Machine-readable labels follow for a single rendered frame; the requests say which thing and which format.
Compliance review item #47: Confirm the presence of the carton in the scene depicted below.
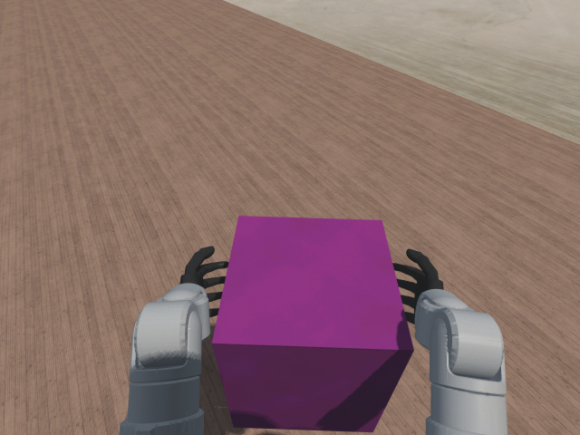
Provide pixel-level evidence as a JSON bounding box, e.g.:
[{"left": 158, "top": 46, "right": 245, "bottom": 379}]
[{"left": 212, "top": 216, "right": 414, "bottom": 432}]

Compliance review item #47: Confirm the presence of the left robot forearm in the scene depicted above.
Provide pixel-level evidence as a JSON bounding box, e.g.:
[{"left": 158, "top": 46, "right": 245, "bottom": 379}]
[{"left": 119, "top": 283, "right": 210, "bottom": 435}]

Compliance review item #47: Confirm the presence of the robot left hand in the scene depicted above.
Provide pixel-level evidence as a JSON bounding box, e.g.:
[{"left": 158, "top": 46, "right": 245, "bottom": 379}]
[{"left": 180, "top": 246, "right": 229, "bottom": 317}]

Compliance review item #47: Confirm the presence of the right robot forearm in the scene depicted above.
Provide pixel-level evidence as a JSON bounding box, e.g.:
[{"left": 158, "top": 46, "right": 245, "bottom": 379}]
[{"left": 414, "top": 289, "right": 510, "bottom": 435}]

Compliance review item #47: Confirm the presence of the robot right hand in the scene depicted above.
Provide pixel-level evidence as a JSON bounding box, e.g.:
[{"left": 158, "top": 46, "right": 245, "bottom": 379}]
[{"left": 393, "top": 249, "right": 444, "bottom": 324}]

